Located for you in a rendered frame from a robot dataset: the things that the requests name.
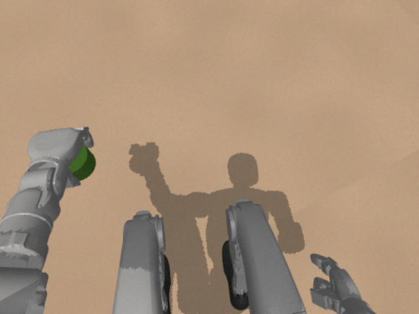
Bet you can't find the right robot hand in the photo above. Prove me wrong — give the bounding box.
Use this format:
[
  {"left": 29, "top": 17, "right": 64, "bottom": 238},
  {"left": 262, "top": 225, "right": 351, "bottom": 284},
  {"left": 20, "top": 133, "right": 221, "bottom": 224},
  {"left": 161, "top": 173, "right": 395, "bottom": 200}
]
[{"left": 310, "top": 254, "right": 362, "bottom": 314}]

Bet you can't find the right robot arm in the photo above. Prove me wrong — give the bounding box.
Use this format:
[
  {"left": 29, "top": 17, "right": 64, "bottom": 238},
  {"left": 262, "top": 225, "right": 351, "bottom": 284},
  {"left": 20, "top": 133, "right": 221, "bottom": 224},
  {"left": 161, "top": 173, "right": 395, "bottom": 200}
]
[{"left": 339, "top": 298, "right": 376, "bottom": 314}]

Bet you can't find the left robot hand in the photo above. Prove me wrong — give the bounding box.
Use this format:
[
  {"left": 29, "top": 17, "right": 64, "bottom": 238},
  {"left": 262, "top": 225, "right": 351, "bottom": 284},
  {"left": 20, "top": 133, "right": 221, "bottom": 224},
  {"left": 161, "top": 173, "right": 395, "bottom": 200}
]
[{"left": 27, "top": 127, "right": 94, "bottom": 188}]

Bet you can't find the tin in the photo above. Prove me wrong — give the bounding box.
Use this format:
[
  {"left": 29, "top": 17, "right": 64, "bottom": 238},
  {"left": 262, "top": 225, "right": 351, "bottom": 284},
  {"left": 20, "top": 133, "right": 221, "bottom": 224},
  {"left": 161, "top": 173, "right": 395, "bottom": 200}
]
[{"left": 69, "top": 145, "right": 96, "bottom": 181}]

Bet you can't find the left robot arm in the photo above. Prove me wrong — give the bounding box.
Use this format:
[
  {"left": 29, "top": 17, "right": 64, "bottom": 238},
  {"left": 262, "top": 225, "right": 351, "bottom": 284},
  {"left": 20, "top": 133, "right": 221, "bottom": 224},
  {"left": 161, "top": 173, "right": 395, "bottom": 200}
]
[{"left": 0, "top": 157, "right": 69, "bottom": 314}]

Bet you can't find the right robot foot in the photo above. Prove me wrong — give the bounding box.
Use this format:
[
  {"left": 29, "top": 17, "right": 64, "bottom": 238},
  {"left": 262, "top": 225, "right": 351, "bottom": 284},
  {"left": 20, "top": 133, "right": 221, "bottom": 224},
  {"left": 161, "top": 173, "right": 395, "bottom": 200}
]
[{"left": 222, "top": 240, "right": 249, "bottom": 310}]

